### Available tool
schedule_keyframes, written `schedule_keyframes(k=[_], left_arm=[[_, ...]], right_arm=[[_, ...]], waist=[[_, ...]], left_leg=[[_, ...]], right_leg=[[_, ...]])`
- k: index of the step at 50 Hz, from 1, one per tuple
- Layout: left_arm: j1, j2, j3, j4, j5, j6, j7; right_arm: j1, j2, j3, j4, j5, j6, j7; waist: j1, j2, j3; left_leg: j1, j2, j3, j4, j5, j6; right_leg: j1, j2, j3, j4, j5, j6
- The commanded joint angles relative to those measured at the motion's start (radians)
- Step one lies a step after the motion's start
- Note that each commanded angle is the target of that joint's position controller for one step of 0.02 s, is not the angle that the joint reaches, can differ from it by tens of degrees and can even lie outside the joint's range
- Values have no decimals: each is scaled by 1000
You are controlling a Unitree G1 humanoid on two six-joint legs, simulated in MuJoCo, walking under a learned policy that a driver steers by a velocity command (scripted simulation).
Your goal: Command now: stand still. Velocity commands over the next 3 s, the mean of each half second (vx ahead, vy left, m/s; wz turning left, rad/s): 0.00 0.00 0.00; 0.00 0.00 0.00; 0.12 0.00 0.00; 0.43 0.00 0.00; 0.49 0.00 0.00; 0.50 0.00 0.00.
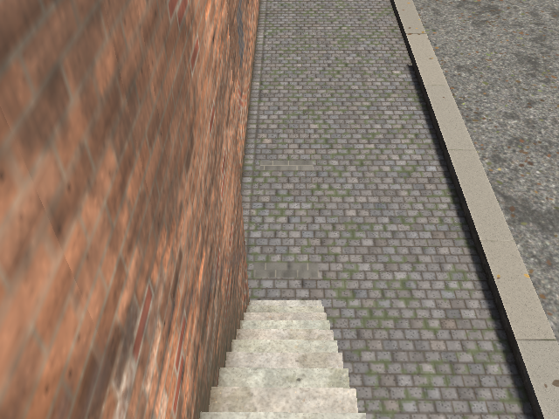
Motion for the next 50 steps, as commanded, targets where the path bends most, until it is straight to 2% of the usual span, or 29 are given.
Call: schedule_keyframes(k=[1, 2, 4, 6, 7, 10, 16, 17, 18, 19, 21, 22, 23, 24, 25, 26, 28, 31, 32, 33, 35, 36, 39, 40, 41, 46, 47, 48, 50], left_arm=[[-6, 79, 8, -38, -9, -12, -8], [-13, 87, 9, -39, -6, -16, -11], [-4, 78, 9, -33, -20, -15, -16], [-15, 75, 10, -37, -21, -14, -19], [-18, 82, 15, -34, -20, -13, -19], [-23, 80, 18, -36, -21, -12, -19], [-2, 83, 20, -30, -19, -12, -19], [24, 85, 21, -20, -14, -18, -23], [3, 80, 20, -27, -20, -15, -21], [27, 82, 22, -19, -16, -21, -23], [6, 79, 21, -27, -21, -16, -19], [37, 80, 22, -18, -15, -22, -23], [16, 77, 20, -24, -21, -19, -20], [42, 80, 22, -16, -16, -25, -23], [25, 76, 20, -21, -21, -21, -20], [48, 77, 17, -18, -14, -25, -27], [33, 74, 15, -25, -18, -18, -26], [27, 68, 11, -29, -21, -19, -25], [56, 74, 13, -19, -17, -28, -29], [34, 69, 10, -24, -22, -25, -27], [28, 71, 11, -27, -22, -22, -24], [56, 75, 13, -19, -18, -29, -27], [28, 71, 11, -26, -21, -24, -24], [55, 75, 13, -18, -17, -31, -27], [31, 70, 10, -24, -22, -28, -25], [50, 72, 18, -7, -20, -41, -23], [23, 69, 17, -14, -26, -35, -19], [48, 71, 20, -5, -19, -39, -21], [50, 68, 20, -1, -20, -42, -23]], right_arm=[[3, -94, -6, -29, -7, -9, -3], [9, -96, -6, -30, -7, -13, 3], [27, -99, -7, -25, -3, -14, 3], [36, -92, -5, -23, -2, -20, 4], [39, -113, -11, -19, 1, -28, 7], [48, -98, -9, -16, 3, -38, 8], [85, -104, -17, -8, 1, -38, 8], [95, -105, -23, 7, 11, -34, 7], [94, -105, -20, -4, 0, -36, 8], [98, -102, -26, 10, 9, -33, 7], [99, -98, -23, 0, -3, -37, 9], [109, -101, -29, 14, 8, -34, 8], [111, -101, -24, 4, -2, -36, 9], [115, -100, -31, 17, 8, -34, 8], [116, -100, -26, 7, -3, -36, 9], [118, -100, -32, 20, 3, -29, 13], [114, -95, -28, 11, -7, -30, 18], [107, -92, -26, 10, -4, -32, 18], [114, -95, -31, 22, 6, -29, 16], [112, -97, -27, 12, -4, -31, 17], [103, -86, -23, 11, -6, -35, 18], [111, -89, -27, 24, 4, -33, 17], [100, -85, -20, 16, -7, -38, 17], [108, -85, -24, 29, 3, -35, 15], [104, -88, -20, 19, -6, -37, 16], [110, -88, -24, 35, 8, -41, 8], [101, -86, -20, 24, -5, -45, 9], [106, -83, -24, 37, 6, -43, 8], [112, -86, -26, 40, 6, -41, 8]], waist=[[-4, -27, 105], [-7, -38, 108], [-12, -31, 113], [-16, -22, 113], [-14, -3, 122], [-14, -7, 99], [-18, -14, 95], [-6, -7, 103], [-21, -13, 108], [-8, -8, 111], [-22, -16, 112], [-8, -7, 109], [-25, -14, 112], [-10, -8, 114], [-25, -15, 114], [-18, 3, 127], [-29, -7, 126], [-28, -9, 110], [-16, -5, 106], [-32, -11, 106], [-30, -17, 106], [-15, -9, 101], [-29, -10, 100], [-15, -5, 96], [-32, -9, 96], [-14, -15, 89], [-28, -19, 93], [-11, -11, 92], [-15, -8, 94]], left_leg=[[-92, 111, -100, -151, 89, 23], [-90, 112, -101, -157, 79, 27], [-76, 112, -106, -155, 78, 26], [-83, 113, -106, -172, 64, 27], [-100, 112, -109, -170, 53, 32], [-97, 114, -108, -182, 56, 36], [-89, 122, -106, -194, 23, 40], [-104, 125, -116, -196, 26, 43], [-86, 123, -107, -208, 25, 39], [-101, 126, -116, -200, 30, 42], [-82, 124, -107, -206, 32, 39], [-88, 128, -116, -203, 37, 42], [-70, 126, -108, -217, 39, 39], [-86, 129, -117, -206, 44, 42], [-65, 128, -108, -221, 45, 38], [-79, 129, -118, -221, 53, 35], [-60, 125, -109, -228, 56, 32], [-47, 126, -108, -228, 91, 32], [-57, 131, -118, -224, 101, 36], [-37, 130, -111, -240, 106, 32], [-37, 128, -109, -233, 129, 32], [-45, 131, -117, -222, 138, 35], [-30, 127, -109, -231, 159, 30], [-40, 131, -117, -222, 167, 33], [-19, 129, -110, -238, 169, 29], [-31, 137, -120, -225, 179, 39], [-18, 134, -111, -231, 180, 33], [-33, 136, -119, -216, 186, 37], [-25, 137, -120, -222, 191, 37]], right_leg=[[12, -192, 230, -193, 273, 26], [19, -185, 226, -203, 233, 24], [9, -174, 209, -221, 184, 33], [19, -173, 210, -234, 164, 33], [22, -176, 211, -233, 159, 29], [37, -175, 212, -234, 158, 27], [37, -178, 221, -254, 117, 26], [51, -189, 226, -269, 123, 20], [31, -177, 223, -261, 110, 26], [47, -188, 227, -276, 127, 20], [29, -176, 223, -271, 122, 26], [46, -189, 230, -285, 131, 20], [29, -176, 226, -275, 119, 25], [47, -189, 230, -290, 137, 20], [30, -177, 227, -280, 124, 25], [39, -187, 227, -292, 129, 19], [24, -176, 222, -286, 125, 25], [36, -176, 217, -283, 154, 25], [60, -189, 224, -293, 167, 18], [44, -177, 218, -281, 160, 23], [49, -177, 214, -280, 188, 24], [69, -190, 221, -290, 200, 17], [59, -179, 215, -274, 223, 23], [80, -191, 222, -283, 232, 16], [61, -180, 215, -271, 231, 22], [95, -196, 230, -291, 264, 15], [77, -185, 223, -281, 271, 21], [96, -198, 229, -295, 278, 15], [93, -197, 231, -295, 279, 14]])
Next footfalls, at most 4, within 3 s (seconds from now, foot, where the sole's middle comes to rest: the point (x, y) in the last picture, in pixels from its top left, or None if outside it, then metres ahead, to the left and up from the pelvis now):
1.98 right None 0.23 -0.12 -0.98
2.48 left None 0.46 0.26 -1.20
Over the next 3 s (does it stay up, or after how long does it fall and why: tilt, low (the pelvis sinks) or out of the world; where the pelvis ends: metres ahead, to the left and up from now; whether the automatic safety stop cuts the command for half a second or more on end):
stays up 0.59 0.12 -0.57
